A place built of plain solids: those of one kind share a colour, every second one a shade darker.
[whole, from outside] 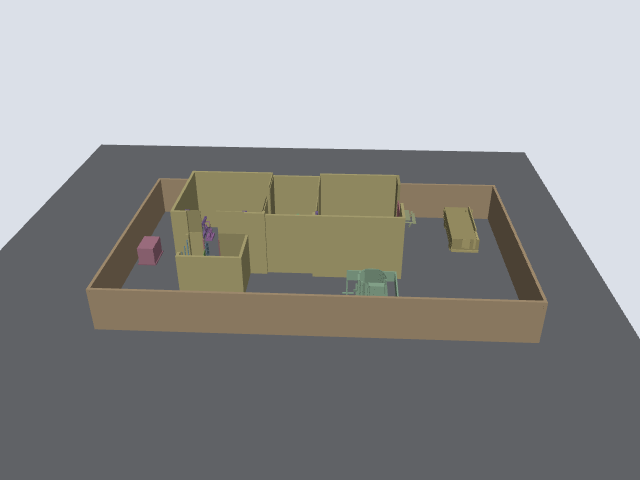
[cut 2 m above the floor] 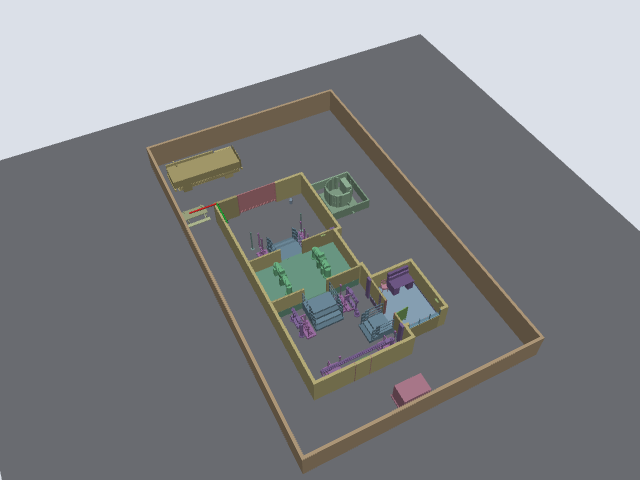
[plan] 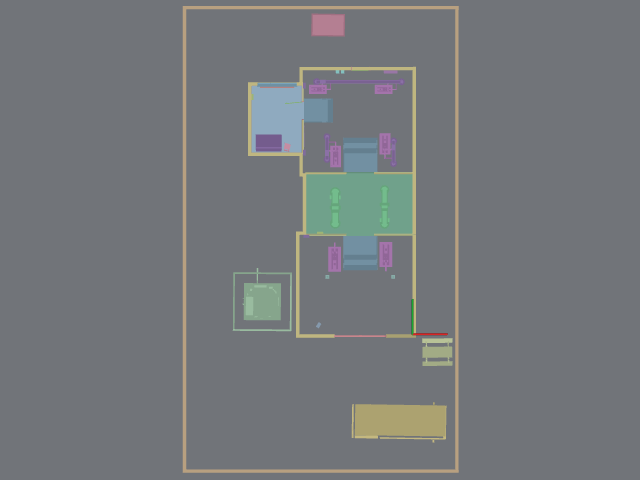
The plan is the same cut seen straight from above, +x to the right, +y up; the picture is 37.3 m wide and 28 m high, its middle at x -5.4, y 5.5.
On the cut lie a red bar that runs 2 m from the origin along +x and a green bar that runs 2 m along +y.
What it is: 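A small booster pumping station on a works' or an estate's water main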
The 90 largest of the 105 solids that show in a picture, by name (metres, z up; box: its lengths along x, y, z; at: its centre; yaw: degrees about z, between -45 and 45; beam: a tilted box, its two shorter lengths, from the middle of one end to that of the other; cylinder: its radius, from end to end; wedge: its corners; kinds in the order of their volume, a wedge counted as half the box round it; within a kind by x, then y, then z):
{
 "yard_bound_1": {"box": [0.2, 27.24, 3.04], "at": [-13.3, 5.54, 1.47]},
 "yard_bound_2": {"box": [16.09, 0.2, 3.03], "at": [-5.36, -7.98, 1.47]},
 "yard_bound_3": {"box": [16.09, 0.2, 3.03], "at": [-5.36, 19.06, 1.47]},
 "yard_bound_4": {"box": [0.2, 27.24, 3.03], "at": [2.59, 5.54, 1.47]},
 "wall_1": {"box": [0.2, 4.3, 3.16], "at": [-9.5, 12.55, 1.53]},
 "wall_2": {"box": [0.56, 0.2, 3.16], "at": [-9.32, 14.6, 1.53]},
 "wall_3": {"box": [3.2, 0.2, 3.16], "at": [-8.0, 10.5, 1.53]},
 "wall_4": {"box": [2.31, 0.2, 1.46], "at": [-7.9, 14.6, 0.68]},
 "wall_5": {"box": [0.2, 6.2, 4.85], "at": [-6.7, 2.9, 2.38]},
 "wall_6": {"box": [0.36, 0.2, 3.16], "at": [-6.58, 14.6, 1.53]},
 "wall_7": {"box": [0.2, 1.4, 4.85], "at": [-6.5, 9.9, 2.38]},
 "wall_8": {"box": [0.2, 1.1, 4.85], "at": [-6.5, 15.05, 2.38]},
 "wall_9": {"box": [0.06, 1.91, 3.16], "at": [-6.43, 11.55, 1.53]},
 "wall_10": {"box": [0.06, 0.91, 3.16], "at": [-6.43, 14.05, 1.53]},
 "wall_11": {"box": [0.4, 0.2, 4.85], "at": [-6.4, 9.3, 2.38]},
 "wall_12": {"box": [0.06, 1.97, 4.85], "at": [-6.37, 11.52, 2.38]},
 "wall_13": {"box": [0.06, 0.96, 4.85], "at": [-6.37, 14.08, 2.38]},
 "wall_14": {"box": [0.2, 3.6, 4.63], "at": [-6.3, 7.6, 2.27]},
 "wall_15": {"box": [2.26, 0.2, 4.85], "at": [-5.67, -0.1, 2.38]},
 "wall_16": {"box": [2.41, 0.06, 4.85], "at": [-5.05, 9.43, 2.38]},
 "wall_17": {"box": [2.35, 0.06, 4.63], "at": [-5.03, 5.83, 2.27]},
 "wall_18": {"box": [2.35, 0.06, 4.63], "at": [-5.03, 9.37, 2.27]},
 "wall_19": {"box": [6.8, 0.2, 4.85], "at": [-3.2, 15.5, 2.38]},
 "wall_20": {"box": [2.25, 0.06, 4.85], "at": [-1.12, 5.77, 2.38]},
 "wall_21": {"box": [2.25, 0.06, 4.63], "at": [-1.12, 5.83, 2.27]},
 "wall_22": {"box": [2.25, 0.06, 4.63], "at": [-1.12, 9.37, 2.27]},
 "wall_23": {"box": [2.25, 0.06, 4.85], "at": [-1.12, 9.43, 2.38]},
 "wall_24": {"box": [1.76, 0.2, 4.85], "at": [-0.68, -0.1, 2.38]},
 "wall_25": {"box": [0.2, 6.0, 4.85], "at": [0.1, 2.8, 2.38]},
 "wall_26": {"box": [0.2, 3.6, 4.63], "at": [0.1, 7.6, 2.27]},
 "wall_27": {"box": [0.2, 6.2, 4.85], "at": [0.1, 12.5, 2.38]},
 "raised_floor_valves_1": {"box": [6.33, 3.73, 0.73], "at": [-3.1, 7.6, 0.32]},
 "beyond_van_1": {"box": [1.36, 0.16, 1.0], "at": [-2.69, -5.99, 0.79], "yaw": -0.9},
 "beyond_van_2": {"box": [0.66, 0.23, 0.71], "at": [-2.38, -4.2, 0.3], "yaw": -0.9},
 "beyond_van_3": {"box": [4.94, 1.29, 0.08], "at": [-0.82, -4.76, 0.32], "yaw": -0.9},
 "beyond_van_4": {"box": [5.29, 1.81, 0.65], "at": [-0.71, -5.02, 0.97], "yaw": -0.9},
 "beyond_van_5": {"box": [3.79, 0.08, 1.48], "at": [-0.02, -6.07, 0.68], "yaw": -0.9},
 "beyond_van_6": {"box": [0.66, 0.23, 0.71], "at": [0.96, -4.25, 0.3], "yaw": -0.9},
 "raised_floor_control_1": {"box": [3.13, 4.03, 0.56], "at": [-7.9, 12.55, 0.23]},
 "beyond_oil_tank_1": {"box": [1.7, 1.17, 1.35], "at": [-4.93, 18.04, 0.62], "yaw": -0.8},
 "beyond_oil_tank_2": {"box": [1.96, 1.32, 0.13], "at": [-4.92, 18.04, 0.01], "yaw": -0.8},
 "beyond_oil_tank_3": {"box": [1.8, 1.16, 1.4], "at": [-4.92, 18.04, 0.64], "yaw": -0.8},
 "door_landing_1": {"box": [1.1, 1.4, 0.56], "at": [-5.79, 13.05, 0.23]},
 "door_landing_2": {"box": [0.32, 1.4, 0.39], "at": [-5.1, 13.05, 0.14]},
 "door_landing_3": {"box": [0.32, 1.4, 0.22], "at": [-4.8, 13.05, 0.06]},
 "door_landing_4": {"box": [2.0, 0.32, 0.22], "at": [-3.05, 3.9, 0.06]},
 "door_landing_5": {"box": [2.0, 0.32, 0.39], "at": [-3.05, 4.2, 0.14]},
 "door_landing_6": {"box": [2.0, 0.32, 0.56], "at": [-3.05, 4.5, 0.23]},
 "door_landing_7": {"box": [2.0, 1.1, 0.73], "at": [-3.05, 5.19, 0.32]},
 "door_landing_8": {"box": [2.0, 1.1, 0.73], "at": [-3.05, 10.01, 0.32]},
 "door_landing_9": {"box": [2.0, 0.32, 0.56], "at": [-3.05, 10.7, 0.23]},
 "door_landing_10": {"box": [2.0, 0.32, 0.39], "at": [-3.05, 11.0, 0.14]},
 "door_landing_11": {"box": [2.0, 0.32, 0.22], "at": [-3.05, 11.3, 0.06]},
 "beyond_storage_tank_1": {"box": [0.1, 3.42, 0.84], "at": [-10.42, 1.91, 0.36], "yaw": -0.4},
 "beyond_storage_tank_2": {"box": [0.43, 1.07, 1.08], "at": [-9.51, 1.65, 0.75], "yaw": -0.4},
 "beyond_storage_tank_3": {"box": [0.72, 0.14, 1.2], "at": [-8.87, 2.79, 0.83], "yaw": -0.4},
 "beyond_storage_tank_4": {"box": [3.42, 0.1, 0.84], "at": [-8.77, 0.24, 0.36], "yaw": -0.4},
 "beyond_storage_tank_5": {"box": [2.16, 2.16, 0.17], "at": [-8.76, 1.9, 0.03], "yaw": -0.4},
 "beyond_storage_tank_6": {"box": [3.42, 0.1, 0.84], "at": [-8.75, 3.56, 0.36], "yaw": -0.4},
 "beyond_storage_tank_7": {"box": [0.1, 0.96, 1.2], "at": [-7.89, 1.89, 0.83], "yaw": -0.4},
 "beyond_storage_tank_8": {"box": [0.1, 3.42, 0.84], "at": [-7.1, 1.89, 0.36], "yaw": -0.4},
 "pump_unit_1": {"box": [1.04, 0.53, 0.2], "at": [-5.53, 14.29, 0.05]},
 "pump_unit_2": {"box": [0.75, 1.46, 0.2], "at": [-4.54, 4.38, 0.05]},
 "pump_unit_3": {"box": [0.38, 1.22, 0.15], "at": [-4.54, 4.4, 0.14]},
 "pump_unit_4": {"box": [0.64, 1.25, 0.2], "at": [-4.49, 10.38, 0.05]},
 "pump_unit_5": {"box": [1.04, 0.53, 0.2], "at": [-1.69, 14.29, 0.05]},
 "pump_unit_6": {"box": [0.64, 1.25, 0.2], "at": [-1.61, 11.11, 0.05]},
 "pump_unit_7": {"box": [0.38, 1.22, 0.15], "at": [-1.56, 4.63, 0.14]},
 "pump_unit_8": {"box": [0.75, 1.46, 0.2], "at": [-1.56, 4.65, 0.05]},
 "water_main_1": {"box": [0.32, 1.8, 0.32], "at": [-4.51, 7.37, 1.48]},
 "water_main_2": {"box": [0.44, 1.8, 0.18], "at": [-4.51, 7.37, 1.48]},
 "water_main_3": {"box": [0.18, 1.8, 0.44], "at": [-4.51, 7.37, 1.48]},
 "water_main_4": {"box": [0.48, 0.56, 0.48], "at": [-4.51, 7.37, 1.48]},
 "water_main_5": {"cylinder": 0.22, "from": [-4.51, 8.27, 0.68], "to": [-4.51, 8.27, 1.48]},
 "water_main_6": {"box": [0.26, 2.0, 0.26], "at": [-1.63, 7.43, 1.48]},
 "water_main_7": {"box": [0.14, 2.0, 0.36], "at": [-1.63, 7.43, 1.48]},
 "water_main_8": {"box": [0.4, 0.48, 0.4], "at": [-1.63, 7.43, 1.48]},
 "water_main_9": {"cylinder": 0.18, "from": [-1.63, 8.43, 0.68], "to": [-1.63, 8.43, 1.48]},
 "roller_shutter_1": {"box": [2.86, 0.06, 3.31], "at": [-3.05, -0.12, 1.84]},
 "pier_1": {"box": [0.17, 0.34, 4.85], "at": [-6.32, 10.6, 2.38]},
 "pier_2": {"box": [0.17, 0.34, 4.85], "at": [-6.32, 14.5, 2.38]},
 "control_desk_1": {"box": [0.42, 0.46, 0.79], "at": [-8.92, 11.39, 0.85]},
 "control_desk_2": {"box": [1.5, 0.18, 0.29], "at": [-8.39, 10.75, 1.73]},
 "control_desk_3": {"box": [1.5, 0.27, 0.3], "at": [-8.39, 10.79, 1.43]},
 "control_desk_4": {"box": [0.42, 0.46, 0.79], "at": [-7.86, 11.39, 0.85]},
 "row_mains_1": {"box": [4.9, 0.16, 0.16], "at": [-3.15, 14.73, 1.26]},
 "row_mains_2": {"box": [4.9, 0.22, 0.09], "at": [-3.15, 14.73, 1.26]},
 "row_mains_3": {"box": [4.9, 0.09, 0.22], "at": [-3.15, 14.73, 1.26]},
 "beyond_bench_table_1": {"box": [1.74, 0.64, 0.06], "at": [1.45, -1.04, 0.72], "yaw": 0.5},
 "door_leaf_1": {"box": [0.99, 0.044, 1.37], "at": [-6.95, 13.5, 1.15], "yaw": 5.6}
}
